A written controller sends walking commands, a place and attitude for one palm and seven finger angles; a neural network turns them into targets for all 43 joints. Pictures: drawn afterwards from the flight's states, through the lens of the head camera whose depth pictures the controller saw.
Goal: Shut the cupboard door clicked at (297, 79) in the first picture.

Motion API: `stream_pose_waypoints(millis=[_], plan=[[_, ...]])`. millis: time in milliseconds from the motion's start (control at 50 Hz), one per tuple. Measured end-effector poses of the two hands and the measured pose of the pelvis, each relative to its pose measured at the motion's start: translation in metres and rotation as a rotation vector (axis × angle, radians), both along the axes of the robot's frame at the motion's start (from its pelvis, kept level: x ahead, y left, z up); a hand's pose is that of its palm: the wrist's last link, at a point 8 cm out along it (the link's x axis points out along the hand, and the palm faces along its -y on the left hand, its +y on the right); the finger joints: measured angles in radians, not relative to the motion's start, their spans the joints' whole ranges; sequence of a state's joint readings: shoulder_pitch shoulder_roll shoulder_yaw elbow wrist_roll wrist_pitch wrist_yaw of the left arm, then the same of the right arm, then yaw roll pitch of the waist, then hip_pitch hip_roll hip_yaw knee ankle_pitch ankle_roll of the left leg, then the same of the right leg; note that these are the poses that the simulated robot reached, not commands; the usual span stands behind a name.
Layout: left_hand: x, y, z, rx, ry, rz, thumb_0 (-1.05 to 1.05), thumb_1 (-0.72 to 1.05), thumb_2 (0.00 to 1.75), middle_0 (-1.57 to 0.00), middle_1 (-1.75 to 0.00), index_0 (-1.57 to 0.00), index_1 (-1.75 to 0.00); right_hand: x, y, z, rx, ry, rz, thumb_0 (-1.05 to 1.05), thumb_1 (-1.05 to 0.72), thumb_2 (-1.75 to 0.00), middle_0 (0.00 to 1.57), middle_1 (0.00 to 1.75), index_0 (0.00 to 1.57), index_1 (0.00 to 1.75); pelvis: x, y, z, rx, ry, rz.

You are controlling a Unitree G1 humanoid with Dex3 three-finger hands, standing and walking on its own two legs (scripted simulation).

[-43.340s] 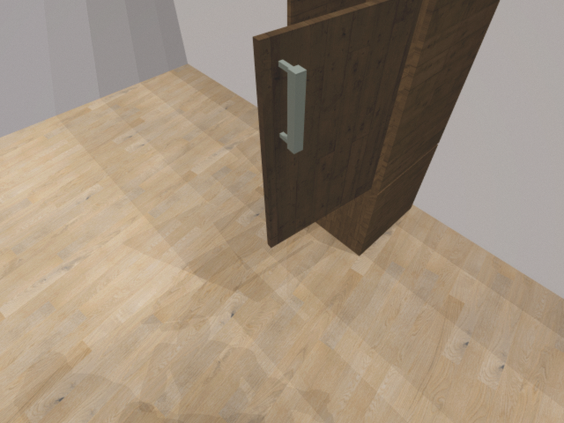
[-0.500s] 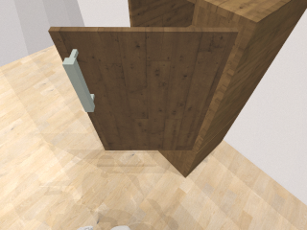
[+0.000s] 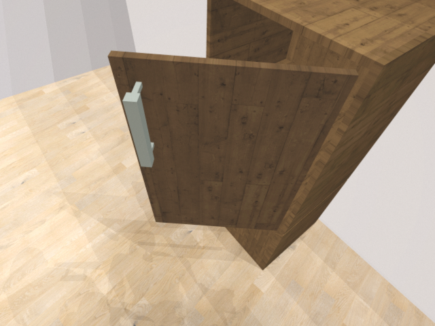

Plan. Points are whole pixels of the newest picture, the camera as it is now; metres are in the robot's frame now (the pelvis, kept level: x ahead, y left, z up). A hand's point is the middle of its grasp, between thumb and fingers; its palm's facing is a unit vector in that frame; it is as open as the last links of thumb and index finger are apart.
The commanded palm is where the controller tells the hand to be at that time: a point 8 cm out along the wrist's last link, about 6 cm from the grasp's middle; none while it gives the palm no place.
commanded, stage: come to a stop and stand still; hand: left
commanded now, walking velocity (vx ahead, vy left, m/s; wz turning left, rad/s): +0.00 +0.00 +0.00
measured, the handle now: (143, 127) +0.43 +0.19 +0.11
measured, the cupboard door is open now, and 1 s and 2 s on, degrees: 48 48 48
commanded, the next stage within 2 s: look again from close up in 0.26 s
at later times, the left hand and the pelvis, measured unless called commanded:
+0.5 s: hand out of the picture +0.00 +0.19 -0.17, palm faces +0.01 -0.97 -0.24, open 7.3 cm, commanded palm none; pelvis +0.00 +0.01 -0.01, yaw +0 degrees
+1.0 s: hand out of the picture +0.01 +0.14 -0.17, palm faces -0.02 -0.98 -0.20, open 7.3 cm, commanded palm +0.10 +0.18 -0.08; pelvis +0.00 -0.04 +0.00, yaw -1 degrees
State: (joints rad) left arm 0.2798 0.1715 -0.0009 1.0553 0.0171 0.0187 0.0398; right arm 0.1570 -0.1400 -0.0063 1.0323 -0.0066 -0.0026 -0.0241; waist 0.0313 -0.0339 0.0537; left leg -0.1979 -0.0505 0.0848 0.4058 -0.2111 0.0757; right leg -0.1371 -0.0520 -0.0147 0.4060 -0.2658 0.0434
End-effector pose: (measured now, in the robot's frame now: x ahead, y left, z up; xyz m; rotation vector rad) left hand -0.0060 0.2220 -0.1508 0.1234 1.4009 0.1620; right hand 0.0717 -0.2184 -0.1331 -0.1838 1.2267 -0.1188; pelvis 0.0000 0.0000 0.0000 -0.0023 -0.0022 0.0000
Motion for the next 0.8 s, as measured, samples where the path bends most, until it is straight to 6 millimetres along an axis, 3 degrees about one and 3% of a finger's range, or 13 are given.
stream_pose_waypoints(millis=[120, 280, 380, 580, 800], plan=[[-0.006, 0.000, 0.000, -0.009, 0.022, -0.002, 0.00, 0.91, 0.90, -0.20, -0.30, -0.20, -0.30, -0.016, -0.004, 0.000, -0.020, 0.040, -0.016, 0.00, -0.93, -0.90, 0.20, 0.30, 0.21, 0.30, 0.003, 0.004, 0.001, 0.002, -0.005, 0.001], [-0.004, -0.003, -0.003, -0.028, 0.028, -0.008, 0.00, 0.91, 0.90, -0.20, -0.29, -0.20, -0.30, -0.054, -0.003, -0.001, -0.028, 0.145, -0.040, 0.00, -0.92, -0.90, 0.20, 0.30, 0.20, 0.30, 0.005, 0.006, 0.002, 0.004, -0.007, 0.005], [-0.001, 0.000, -0.002, 0.001, 0.014, -0.034, 0.00, 0.91, 0.90, -0.20, -0.30, -0.20, -0.30, -0.069, 0.001, -0.010, 0.000, 0.153, -0.034, 0.01, -0.92, -0.90, 0.20, 0.30, 0.20, 0.30, 0.001, 0.008, -0.004, -0.001, 0.003, 0.014], [0.005, 0.011, 0.015, 0.087, -0.012, -0.049, 0.00, 0.91, 0.90, -0.20, -0.30, -0.20, -0.30, -0.072, 0.001, -0.029, 0.065, 0.120, -0.049, 0.02, -0.93, -0.90, 0.20, 0.30, 0.20, 0.30, 0.003, 0.001, -0.006, 0.012, -0.009, -0.006], [0.016, -0.015, 0.014, 0.062, -0.036, -0.067, 0.00, 0.91, 0.90, -0.20, -0.30, -0.20, -0.30, -0.066, -0.024, -0.023, 0.050, 0.112, -0.050, 0.01, -0.92, -0.90, 0.20, 0.30, 0.20, 0.30, 0.002, -0.020, -0.003, 0.020, -0.010, -0.020]])
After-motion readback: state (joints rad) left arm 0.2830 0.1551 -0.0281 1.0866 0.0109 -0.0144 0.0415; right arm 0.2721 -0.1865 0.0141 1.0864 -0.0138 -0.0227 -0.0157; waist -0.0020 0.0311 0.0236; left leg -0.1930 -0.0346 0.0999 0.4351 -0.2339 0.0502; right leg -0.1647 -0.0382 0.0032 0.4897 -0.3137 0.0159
